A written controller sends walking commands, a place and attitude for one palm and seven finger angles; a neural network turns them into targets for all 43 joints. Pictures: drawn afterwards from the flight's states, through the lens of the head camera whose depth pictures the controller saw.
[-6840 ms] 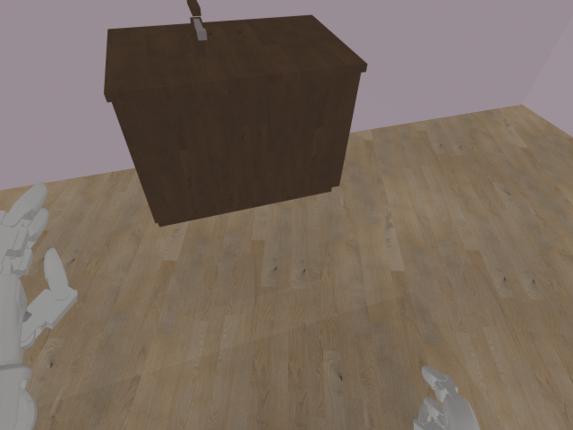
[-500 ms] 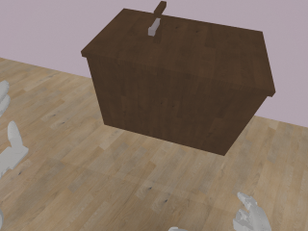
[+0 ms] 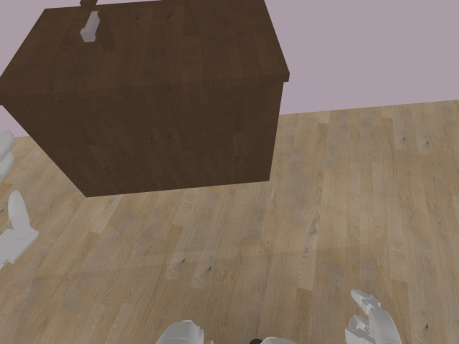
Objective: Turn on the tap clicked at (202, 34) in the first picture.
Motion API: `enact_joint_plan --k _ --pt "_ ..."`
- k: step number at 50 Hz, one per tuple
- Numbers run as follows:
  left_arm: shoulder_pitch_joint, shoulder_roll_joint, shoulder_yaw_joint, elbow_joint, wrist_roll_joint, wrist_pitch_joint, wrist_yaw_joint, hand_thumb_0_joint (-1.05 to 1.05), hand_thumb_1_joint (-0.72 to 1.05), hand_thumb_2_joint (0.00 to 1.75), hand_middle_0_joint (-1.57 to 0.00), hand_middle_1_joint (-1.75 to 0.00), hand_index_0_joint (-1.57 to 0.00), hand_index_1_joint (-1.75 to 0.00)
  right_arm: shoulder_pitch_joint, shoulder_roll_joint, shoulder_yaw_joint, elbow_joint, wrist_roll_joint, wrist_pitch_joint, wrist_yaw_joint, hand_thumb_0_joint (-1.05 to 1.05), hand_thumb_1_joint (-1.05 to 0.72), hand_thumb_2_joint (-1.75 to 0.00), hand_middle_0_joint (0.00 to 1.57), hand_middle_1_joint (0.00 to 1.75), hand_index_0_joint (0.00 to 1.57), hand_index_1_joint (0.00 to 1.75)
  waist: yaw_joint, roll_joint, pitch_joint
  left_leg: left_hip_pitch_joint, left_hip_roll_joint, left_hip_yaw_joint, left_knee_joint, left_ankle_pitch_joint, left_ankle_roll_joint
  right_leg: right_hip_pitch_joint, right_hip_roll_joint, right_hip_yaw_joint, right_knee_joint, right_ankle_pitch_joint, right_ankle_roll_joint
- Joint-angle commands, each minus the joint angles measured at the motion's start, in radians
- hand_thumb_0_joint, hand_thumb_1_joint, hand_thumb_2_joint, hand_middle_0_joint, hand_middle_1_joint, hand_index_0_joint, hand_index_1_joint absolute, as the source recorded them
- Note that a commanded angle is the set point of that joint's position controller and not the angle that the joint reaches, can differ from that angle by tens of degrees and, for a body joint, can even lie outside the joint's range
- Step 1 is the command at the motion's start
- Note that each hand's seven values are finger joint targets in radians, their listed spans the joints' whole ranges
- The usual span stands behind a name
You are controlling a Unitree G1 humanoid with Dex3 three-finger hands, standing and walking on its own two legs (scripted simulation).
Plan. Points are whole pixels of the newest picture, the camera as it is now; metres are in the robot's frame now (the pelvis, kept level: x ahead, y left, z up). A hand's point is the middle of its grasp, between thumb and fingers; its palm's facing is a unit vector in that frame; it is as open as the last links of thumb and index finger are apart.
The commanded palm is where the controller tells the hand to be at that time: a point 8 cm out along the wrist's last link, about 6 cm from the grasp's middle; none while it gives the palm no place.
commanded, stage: turn to face it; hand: left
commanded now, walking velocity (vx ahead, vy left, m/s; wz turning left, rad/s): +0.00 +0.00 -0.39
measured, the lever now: (88, 35) +0.87 +0.44 +0.06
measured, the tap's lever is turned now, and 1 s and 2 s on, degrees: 0 0 0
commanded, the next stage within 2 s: take the last steps up to it in 0.36 s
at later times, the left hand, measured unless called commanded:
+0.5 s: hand (80, 254) +0.20 +0.17 +0.17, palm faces +0.27 -0.84 -0.47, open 7.4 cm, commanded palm +0.15 +0.22 +0.18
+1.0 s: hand (46, 279) +0.17 +0.20 +0.17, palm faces +0.32 -0.86 -0.40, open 7.4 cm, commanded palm +0.13 +0.24 +0.18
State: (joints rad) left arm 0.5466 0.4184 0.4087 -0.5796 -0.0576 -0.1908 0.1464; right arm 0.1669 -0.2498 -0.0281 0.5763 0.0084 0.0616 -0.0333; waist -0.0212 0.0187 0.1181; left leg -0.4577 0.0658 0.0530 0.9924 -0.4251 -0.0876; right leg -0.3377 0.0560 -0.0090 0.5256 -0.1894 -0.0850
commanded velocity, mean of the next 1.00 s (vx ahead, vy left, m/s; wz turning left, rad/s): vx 0.17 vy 0.08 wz -0.09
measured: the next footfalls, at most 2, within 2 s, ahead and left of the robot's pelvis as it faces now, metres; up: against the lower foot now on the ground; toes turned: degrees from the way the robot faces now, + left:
left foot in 0.20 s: +0.01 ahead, +0.13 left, +0.00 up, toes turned +0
right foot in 0.48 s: -0.02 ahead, -0.13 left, +0.00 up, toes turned -15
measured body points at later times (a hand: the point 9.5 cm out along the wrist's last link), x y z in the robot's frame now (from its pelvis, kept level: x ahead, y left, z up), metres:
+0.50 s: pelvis -0.06 -0.03 -0.01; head -0.03 -0.05 +0.44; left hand +0.18 +0.22 +0.20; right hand +0.08 -0.24 -0.11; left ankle -0.03 +0.13 -0.73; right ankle -0.06 -0.12 -0.74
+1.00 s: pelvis -0.07 -0.01 +0.00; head -0.08 -0.01 +0.45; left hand +0.15 +0.24 +0.20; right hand +0.04 -0.29 -0.09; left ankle -0.05 +0.10 -0.73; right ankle -0.07 -0.11 -0.71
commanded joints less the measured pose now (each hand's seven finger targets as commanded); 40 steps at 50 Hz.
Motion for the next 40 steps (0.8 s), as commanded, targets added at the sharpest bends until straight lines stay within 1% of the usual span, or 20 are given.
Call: enact_joint_plan --k 1,5,8,9,10,11,12,13,14,16,19,22,23,24,25,26,28,29,33,40 --pt "0.002 0.153 0.141 -0.123 -0.008 -0.048 0.034 0.00 0.90 0.90 -0.20 -0.30 -0.20 -0.30 -0.073 -0.059 -0.015 -0.173 0.007 -0.057 -0.008 0.00 -0.90 -0.90 0.20 0.30 0.20 0.30 0.049 -0.144 -0.257 0.034 -0.007 -0.019 -0.153 -0.011 0.021 0.177 -0.287 0.328 -0.214 0.146 -0.088" --pt "-0.039 0.142 0.099 -0.142 0.004 -0.043 0.032 0.00 0.90 0.90 -0.20 -0.30 -0.20 -0.30 -0.063 -0.075 -0.015 -0.185 0.010 -0.059 -0.007 0.00 -0.90 -0.90 0.20 0.30 0.20 0.30 0.053 -0.125 -0.253 0.119 -0.031 -0.021 -0.299 -0.027 0.045 0.132 -0.277 0.385 -0.247 0.013 -0.074" --pt "-0.106 0.152 0.079 -0.204 0.015 -0.048 0.029 0.00 0.90 0.90 -0.20 -0.30 -0.20 -0.30 -0.036 -0.081 -0.018 -0.181 0.010 -0.065 -0.006 0.00 -0.90 -0.90 0.20 0.30 0.20 0.30 0.032 -0.063 -0.256 0.285 -0.016 -0.018 -0.519 0.057 0.067 0.049 -0.249 0.365 -0.228 -0.097 -0.024" --pt "-0.118 0.156 0.080 -0.214 0.019 -0.057 0.026 0.00 0.90 0.90 -0.20 -0.30 -0.20 -0.30 -0.031 -0.087 -0.021 -0.182 0.005 -0.073 -0.010 0.00 -0.90 -0.90 0.20 0.30 0.20 0.30 0.031 -0.015 -0.244 0.347 0.020 -0.034 -0.603 0.058 0.091 -0.009 -0.203 0.338 -0.188 -0.129 0.007" --pt "-0.129 0.154 0.080 -0.221 0.024 -0.065 0.020 0.00 0.90 0.90 -0.20 -0.30 -0.20 -0.30 -0.037 -0.105 -0.029 -0.190 -0.001 -0.081 -0.015 0.00 -0.90 -0.90 0.20 0.30 0.20 0.30 0.033 0.095 -0.200 0.372 0.131 -0.147 -0.674 0.048 0.145 -0.107 -0.121 0.283 -0.097 -0.163 0.048" --pt "-0.139 0.148 0.081 -0.225 0.029 -0.071 0.017 0.00 0.90 0.90 -0.20 -0.30 -0.20 -0.30 -0.046 -0.117 -0.029 -0.200 0.003 -0.090 -0.016 0.00 -0.90 -0.90 0.20 0.30 0.20 0.30 0.045 0.223 -0.187 0.383 0.259 -0.249 -0.702 0.170 0.198 -0.166 -0.024 0.151 0.077 -0.165 0.089" --pt "-0.138 0.162 0.098 -0.209 0.036 -0.070 0.021 0.00 0.90 0.90 -0.20 -0.30 -0.20 -0.30 -0.054 -0.078 -0.013 -0.191 0.000 -0.101 -0.020 0.00 -0.90 -0.90 0.20 0.30 0.20 0.30 0.046 0.325 -0.181 0.237 0.348 -0.287 -0.780 0.119 0.240 -0.134 -0.021 0.057 0.345 -0.263 0.104" --pt "-0.173 0.170 0.097 -0.224 0.040 -0.074 0.017 0.00 0.90 0.90 -0.20 -0.30 -0.20 -0.30 -0.050 -0.058 -0.018 -0.187 -0.006 -0.117 -0.022 0.00 -0.90 -0.90 0.20 0.30 0.20 0.30 0.041 0.301 -0.151 0.163 0.367 -0.301 -0.781 0.146 0.265 -0.130 -0.033 0.047 0.520 -0.261 0.113" --pt "-0.166 0.123 0.057 -0.189 0.042 -0.070 0.012 0.00 0.90 0.90 -0.20 -0.30 -0.20 -0.30 -0.039 -0.059 -0.020 -0.176 -0.005 -0.128 -0.017 0.00 -0.90 -0.90 0.20 0.30 0.20 0.30 0.030 0.225 -0.098 0.142 0.340 -0.226 -0.737 0.252 0.261 -0.158 -0.051 0.050 0.568 -0.254 0.118" --pt "-0.149 0.073 0.011 -0.146 0.037 -0.059 0.007 0.00 0.90 0.90 -0.20 -0.30 -0.20 -0.30 -0.016 -0.078 -0.025 -0.155 0.009 -0.147 -0.004 0.00 -0.90 -0.90 0.20 0.30 0.20 0.30 0.037 0.197 -0.109 0.232 0.275 -0.063 -0.644 0.480 0.205 -0.161 -0.064 -0.028 0.416 -0.267 0.127" --pt "-0.187 0.075 -0.003 -0.142 0.038 -0.053 0.012 0.00 0.90 0.90 -0.20 -0.30 -0.20 -0.30 -0.003 -0.085 -0.019 -0.146 0.010 -0.173 0.003 0.00 -0.90 -0.90 0.20 0.30 0.20 0.30 0.015 0.217 -0.138 0.293 0.255 -0.038 -0.577 0.634 0.160 -0.051 -0.039 -0.108 0.174 -0.227 0.135" --pt "-0.217 0.097 0.026 -0.116 0.041 -0.053 0.008 0.00 0.90 0.90 -0.20 -0.30 -0.20 -0.30 -0.017 -0.087 -0.018 -0.142 0.007 -0.181 0.007 0.00 -0.90 -0.90 0.20 0.30 0.20 0.30 0.025 0.189 -0.167 0.234 0.224 0.011 -0.464 0.524 0.117 0.144 -0.036 -0.132 -0.062 -0.044 0.127" --pt "-0.202 0.114 0.040 -0.099 0.048 -0.052 0.009 0.00 0.90 0.90 -0.20 -0.30 -0.20 -0.30 -0.020 -0.078 -0.017 -0.144 0.010 -0.178 0.008 0.00 -0.90 -0.90 0.20 0.30 0.20 0.30 0.022 0.137 -0.179 0.168 0.195 0.028 -0.397 0.412 0.096 0.214 -0.092 -0.077 -0.111 0.065 0.102" --pt "-0.209 0.142 0.061 -0.098 0.047 -0.058 0.014 0.00 0.90 0.90 -0.20 -0.30 -0.20 -0.30 -0.024 -0.052 -0.009 -0.146 0.012 -0.174 0.008 0.00 -0.90 -0.90 0.20 0.30 0.20 0.30 0.013 -0.040 -0.214 0.087 0.114 0.076 -0.262 0.238 0.063 0.272 -0.225 0.089 -0.115 0.305 0.041" --pt "-0.179 0.173 0.098 -0.089 0.033 -0.054 0.022 0.00 0.90 0.90 -0.20 -0.30 -0.20 -0.30 -0.034 -0.035 -0.008 -0.152 0.016 -0.171 0.005 0.00 -0.90 -0.90 0.20 0.30 0.20 0.30 0.031 -0.253 -0.261 -0.051 -0.007 0.068 -0.074 -0.095 0.039 0.318 -0.368 0.341 -0.165 0.392 -0.047" --pt "-0.137 0.184 0.114 -0.111 0.018 -0.052 0.023 0.00 0.90 0.90 -0.20 -0.30 -0.20 -0.30 -0.055 -0.055 -0.021 -0.146 0.014 -0.158 0.001 0.00 -0.90 -0.90 0.20 0.30 0.20 0.30 0.045 -0.282 -0.280 -0.066 -0.008 -0.024 0.064 -0.124 0.050 0.304 -0.410 0.401 -0.215 0.282 -0.059" --pt "-0.035 0.192 0.157 -0.141 0.016 -0.058 0.034 0.00 0.90 0.90 -0.20 -0.30 -0.20 -0.30 -0.090 -0.032 0.010 -0.130 0.007 -0.131 -0.002 0.00 -0.90 -0.90 0.20 0.30 0.20 0.30 0.033 -0.108 -0.287 -0.134 0.019 -0.078 0.111 -0.040 0.053 0.326 -0.400 0.335 -0.196 0.130 -0.100" --pt "-0.001 0.163 0.136 -0.148 0.017 -0.065 0.034 0.00 0.90 0.90 -0.20 -0.30 -0.20 -0.30 -0.093 -0.022 0.016 -0.125 0.003 -0.121 -0.006 0.00 -0.90 -0.90 0.20 0.30 0.20 0.30 0.025 -0.097 -0.260 -0.125 0.020 -0.062 0.087 -0.002 0.052 0.291 -0.381 0.273 -0.209 0.113 -0.090" --pt "-0.002 0.154 0.135 -0.126 0.022 -0.087 0.037 0.00 0.90 0.90 -0.20 -0.30 -0.20 -0.30 -0.077 -0.044 -0.006 -0.109 0.000 -0.118 -0.023 0.00 -0.90 -0.90 0.20 0.30 0.20 0.30 0.016 -0.144 -0.233 -0.059 0.023 -0.011 -0.093 0.036 0.061 0.216 -0.374 0.195 -0.274 -0.031 -0.078" --pt "-0.061 0.121 0.076 -0.091 0.040 -0.092 0.047 0.00 0.90 0.90 -0.20 -0.30 -0.20 -0.30 -0.022 -0.059 -0.029 -0.103 -0.011 -0.155 -0.033 0.00 -0.90 -0.90 0.20 0.30 0.20 0.30 0.030 -0.128 -0.209 0.124 -0.021 0.065 -0.399 0.046 0.097 0.153 -0.371 0.205 -0.276 -0.253 -0.068"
